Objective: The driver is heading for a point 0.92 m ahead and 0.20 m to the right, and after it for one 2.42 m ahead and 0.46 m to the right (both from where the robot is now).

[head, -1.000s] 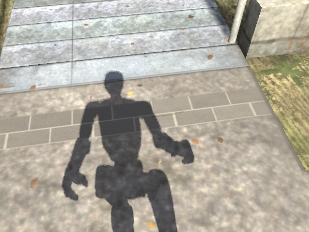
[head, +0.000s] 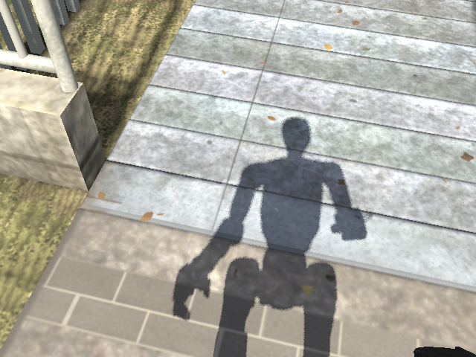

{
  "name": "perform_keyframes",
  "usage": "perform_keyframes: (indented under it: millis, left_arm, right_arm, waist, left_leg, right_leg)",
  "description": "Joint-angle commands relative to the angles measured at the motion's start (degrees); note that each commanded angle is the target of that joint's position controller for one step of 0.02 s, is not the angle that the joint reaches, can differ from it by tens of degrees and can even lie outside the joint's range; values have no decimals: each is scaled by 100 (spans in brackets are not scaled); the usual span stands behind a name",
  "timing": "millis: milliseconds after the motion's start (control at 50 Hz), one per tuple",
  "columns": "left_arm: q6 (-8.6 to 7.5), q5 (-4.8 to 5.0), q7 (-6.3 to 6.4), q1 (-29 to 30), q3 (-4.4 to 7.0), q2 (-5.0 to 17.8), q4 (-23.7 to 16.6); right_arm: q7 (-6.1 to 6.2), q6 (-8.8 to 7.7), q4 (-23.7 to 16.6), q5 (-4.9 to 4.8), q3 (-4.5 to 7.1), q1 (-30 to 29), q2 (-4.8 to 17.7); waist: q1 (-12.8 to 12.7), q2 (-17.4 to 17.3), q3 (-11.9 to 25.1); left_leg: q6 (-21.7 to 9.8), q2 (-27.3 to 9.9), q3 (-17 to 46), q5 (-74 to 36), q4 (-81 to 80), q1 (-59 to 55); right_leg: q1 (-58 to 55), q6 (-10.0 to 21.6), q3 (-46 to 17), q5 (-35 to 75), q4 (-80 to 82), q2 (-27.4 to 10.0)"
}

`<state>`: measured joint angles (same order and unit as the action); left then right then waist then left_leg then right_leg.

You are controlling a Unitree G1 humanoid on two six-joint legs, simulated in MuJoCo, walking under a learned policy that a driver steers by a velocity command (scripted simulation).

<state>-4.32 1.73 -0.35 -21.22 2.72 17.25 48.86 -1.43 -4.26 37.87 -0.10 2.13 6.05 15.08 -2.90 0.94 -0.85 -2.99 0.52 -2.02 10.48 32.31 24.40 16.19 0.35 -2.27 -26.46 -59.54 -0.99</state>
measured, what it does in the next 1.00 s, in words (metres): walks ahead, turning right: right foot, then left foot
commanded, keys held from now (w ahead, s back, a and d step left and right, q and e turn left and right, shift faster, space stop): w+e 0.28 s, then e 0.30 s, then no key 0.42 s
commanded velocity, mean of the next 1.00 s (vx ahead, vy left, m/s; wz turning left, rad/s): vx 0.25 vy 0.00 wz -0.35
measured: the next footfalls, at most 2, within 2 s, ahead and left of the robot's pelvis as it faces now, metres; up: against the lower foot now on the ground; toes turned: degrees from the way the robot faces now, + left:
right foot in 0.44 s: +0.38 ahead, -0.16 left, +0.00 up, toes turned -18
left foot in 0.88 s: +0.46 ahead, +0.06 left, +0.00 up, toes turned -24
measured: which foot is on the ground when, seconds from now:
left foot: down 0.00-0.46, up 0.48-0.86, down 0.88-1.00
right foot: up 0.00-0.42, down 0.44-1.00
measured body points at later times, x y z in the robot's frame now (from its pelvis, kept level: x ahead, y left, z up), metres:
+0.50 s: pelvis +0.24 -0.05 -0.01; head +0.29 -0.06 +0.43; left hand +0.50 +0.15 -0.10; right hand +0.23 -0.34 -0.14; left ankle +0.10 +0.11 -0.66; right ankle +0.34 -0.15 -0.73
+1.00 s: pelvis +0.35 -0.04 +0.00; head +0.37 -0.03 +0.45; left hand +0.59 +0.13 -0.11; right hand +0.36 -0.32 -0.10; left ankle +0.42 +0.08 -0.73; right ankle +0.34 -0.15 -0.73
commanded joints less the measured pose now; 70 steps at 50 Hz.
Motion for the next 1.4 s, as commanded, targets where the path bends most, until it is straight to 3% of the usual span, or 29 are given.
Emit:
perform_keyframes:
  millis: [20, 60, 120, 240, 320, 380, 420, 440, 460, 480, 500, 520, 540, 560, 580, 620, 660, 700, 780, 820, 860, 880, 900, 920, 940, 960, 1040, 1180, 1400]
  left_arm:
    - [-152, -17, 13, 499, 149, 682, -619]
    - [15, -18, 16, 276, 161, 516, -525]
    - [163, -26, 41, 391, 149, 318, -564]
    - [129, -63, -94, 1257, 100, 149, -828]
    - [112, -104, -244, 1990, 40, 35, -1218]
    - [106, -137, -375, 1869, 132, 201, -1414]
    - [116, -133, -378, 908, 319, 545, -1241]
    - [115, -153, -285, 206, 469, 843, -1085]
    - [168, -172, -123, -74, 568, 1381, -1054]
    - [146, -291, -112, 272, 560, 1734, -1367]
    - [201, -248, -136, 252, 493, 1295, -1487]
    - [203, -185, -137, 615, 414, 1033, -1513]
    - [232, -91, -112, 891, 370, 841, -1493]
    - [269, -69, -72, 1098, 328, 709, -1532]
    - [302, -148, -57, 1203, 330, 735, -1576]
    - [296, -242, -38, 1351, 340, 772, -1584]
    - [287, -237, 13, 1298, 337, 794, -1512]
    - [342, -212, 71, 1314, 317, 773, -1470]
    - [457, -255, 111, 1394, 251, 689, -1419]
    - [479, -271, 82, 1345, 205, 615, -1346]
    - [488, -239, 60, 1403, 111, 446, -1286]
    - [473, -231, 55, 1228, 43, 278, -1201]
    - [434, -305, 59, 972, -14, 109, -1159]
    - [380, -310, 33, 478, 9, 66, -1109]
    - [371, -334, 49, 761, 30, 249, -1149]
    - [402, -312, 62, 1036, 77, 375, -1151]
    - [571, -298, 69, 1209, 83, 282, -1069]
    - [459, -246, 102, 1163, 97, 154, -833]
    - [498, -220, 222, 1054, 134, 190, -435]
  right_arm:
    - [17, -46, 45, 39, 247, 1026, 722]
    - [-7, -142, 84, 85, 218, 726, 545]
    - [26, -262, 269, 104, 286, 732, 655]
    - [151, -226, 538, 82, 333, 903, 830]
    - [220, -62, 743, 22, 368, 1189, 969]
    - [323, 127, 739, -58, 414, 1163, 1161]
    - [406, 225, 642, -109, 450, 973, 1263]
    - [417, 216, 589, -132, 416, 890, 1193]
    - [371, 143, 441, 134, 253, 1222, 684]
    - [242, 17, 268, 181, 81, 1906, 373]
    - [164, -47, 346, 31, 223, 1410, 994]
    - [169, -35, 149, -115, 228, 882, 1010]
    - [252, 18, 190, -43, 221, 760, 906]
    - [325, 116, 195, 34, 256, 741, 958]
    - [336, 217, 189, 43, 278, 826, 968]
    - [367, 313, 287, 63, 246, 1107, 793]
    - [416, 344, 299, 86, 213, 1069, 691]
    - [428, 379, 279, 77, 191, 925, 648]
    - [391, 425, 170, 18, 182, 507, 642]
    - [354, 386, 134, 19, 183, 414, 641]
    - [291, 307, 176, 41, 170, 573, 532]
    - [258, 265, 192, 103, 157, 639, 521]
    - [264, 233, 142, 202, 205, 691, 860]
    - [288, 252, 108, 228, 256, 360, 1166]
    - [266, 261, 153, 207, 187, 264, 780]
    - [231, 242, 133, 186, 127, 156, 570]
    - [217, 179, 218, 136, 119, 378, 621]
    - [266, 212, 258, 79, 93, 507, 493]
    - [208, 228, 526, 65, 70, 425, 400]
  waist:
    - [612, -601, 443]
    - [308, -732, 278]
    - [217, -503, 61]
    - [481, -352, -206]
    - [724, -271, -505]
    - [547, -574, -138]
    - [25, -672, 425]
    - [-388, -452, 779]
    - [-204, 716, 1358]
    - [301, 1431, 2493]
    - [-224, 339, 2884]
    - [-136, 223, 2048]
    - [85, -243, 1304]
    - [239, -130, 962]
    - [403, 74, 805]
    - [555, 251, 847]
    - [523, 316, 998]
    - [457, 395, 1116]
    - [260, 632, 857]
    - [188, 714, 710]
    - [360, 652, 651]
    - [413, 524, 611]
    - [257, -26, 649]
    - [-264, -1106, 581]
    - [-97, -1341, 616]
    - [-13, -1139, 489]
    - [199, -719, 97]
    - [342, -101, 350]
    - [293, -67, 225]
  left_leg:
    - [-1030, -1723, 2259, 221, -1764, -2493]
    - [-935, -1523, 1601, -359, -2137, -1787]
    - [-955, -1526, 912, -1052, -2445, -1541]
    - [-665, -1328, -242, -1549, -2579, -1839]
    - [-552, -1469, -649, -2504, -2206, -2408]
    - [-359, -1522, -826, -4471, -1286, -2822]
    - [-163, -1394, -887, -5303, 73, -2758]
    - [99, -1106, -989, -4565, 1286, -2225]
    - [435, -606, -944, -578, 3155, -588]
    - [748, 433, 45, 3186, 5164, 1235]
    - [641, 69, 942, 2753, 5291, 1323]
    - [537, -135, 824, 2266, 4950, 1563]
    - [568, -346, 715, 1902, 4431, 1574]
    - [608, -450, 708, 1672, 4043, 1333]
    - [624, -459, 695, 1532, 3840, 907]
    - [726, -379, 545, 1362, 3423, 497]
    - [810, -348, 517, 1128, 2931, 444]
    - [836, -383, 548, 768, 2504, 354]
    - [787, -381, 535, 441, 1560, -6]
    - [718, -340, 502, 591, 1060, -204]
    - [563, -246, 360, 206, -29, -807]
    - [444, -308, 427, -417, -745, -1248]
    - [215, -992, 1133, -1278, -979, -1599]
    - [-326, -1557, 1676, -1854, -942, -1539]
    - [-596, -1632, 1871, -943, -1165, -911]
    - [-360, -1234, 1572, -250, -1147, -733]
    - [171, -626, 874, 548, -960, -609]
    - [102, -468, 661, -367, -517, -1161]
    - [121, -339, 562, -411, -611, -1130]
  right_leg:
    - [2689, 82, -279, 588, -907, -522]
    - [2109, 35, -368, 1009, -647, -664]
    - [2245, -79, -491, 1542, -328, -640]
    - [2319, -56, -194, 3175, 1391, -500]
    - [2406, 84, 237, 3080, 2240, -385]
    - [1863, 271, 654, 2375, 2435, -14]
    - [726, 510, 804, 2126, 2679, 380]
    - [-410, 718, 634, 2985, 3298, 449]
    - [-2167, 1157, -882, 5567, 2899, -723]
    - [-3813, 2675, -3759, 6728, 3004, -2283]
    - [-3521, 2478, -3271, 6010, 3318, -2004]
    - [-2796, 2160, -2486, 5374, 3438, -1681]
    - [-1861, 1833, -2000, 4814, 3627, -1331]
    - [-1107, 1712, -1790, 4457, 3803, -1168]
    - [-462, 1663, -1681, 4246, 3983, -1020]
    - [81, 1667, -1366, 4600, 4052, -905]
    - [101, 1626, -1192, 4878, 3972, -860]
    - [82, 1501, -1131, 4263, 3949, -793]
    - [313, 1325, -1292, 2196, 4097, -714]
    - [264, 1294, -1470, 1836, 3984, -769]
    - [284, 1111, -1499, 1878, 3654, -702]
    - [371, 849, -1441, 1813, 3499, -529]
    - [528, 482, -1161, 1345, 2993, -167]
    - [760, 184, -485, 434, 2653, 434]
    - [232, 16, -321, 539, 2775, 244]
    - [-102, -9, -342, 981, 2940, 189]
    - [-155, 147, -534, 1481, 3174, 114]
    - [-167, 106, -599, 2167, 3165, 44]
    - [-469, 53, -641, 2392, 3189, -21]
